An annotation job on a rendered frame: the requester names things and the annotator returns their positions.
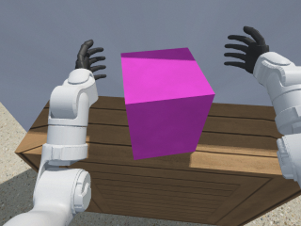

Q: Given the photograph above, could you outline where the left robot upper arm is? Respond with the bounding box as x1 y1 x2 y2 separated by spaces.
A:
3 168 91 226

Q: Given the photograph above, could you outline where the left robot forearm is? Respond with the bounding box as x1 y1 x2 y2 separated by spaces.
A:
33 68 99 205

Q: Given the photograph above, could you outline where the left robot hand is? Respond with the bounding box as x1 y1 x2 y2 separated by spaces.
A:
75 40 106 80

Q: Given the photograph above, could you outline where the pedestal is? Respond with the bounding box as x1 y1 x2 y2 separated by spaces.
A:
15 96 301 226

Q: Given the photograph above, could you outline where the right robot upper arm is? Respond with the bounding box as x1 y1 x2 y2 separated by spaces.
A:
277 133 301 189

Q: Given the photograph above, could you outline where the right robot hand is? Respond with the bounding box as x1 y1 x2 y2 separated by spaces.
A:
224 25 269 74

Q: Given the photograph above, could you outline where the right robot forearm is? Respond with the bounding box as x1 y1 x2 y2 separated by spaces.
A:
253 52 301 136

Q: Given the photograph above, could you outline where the carton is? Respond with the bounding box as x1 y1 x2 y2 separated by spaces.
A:
120 47 215 160

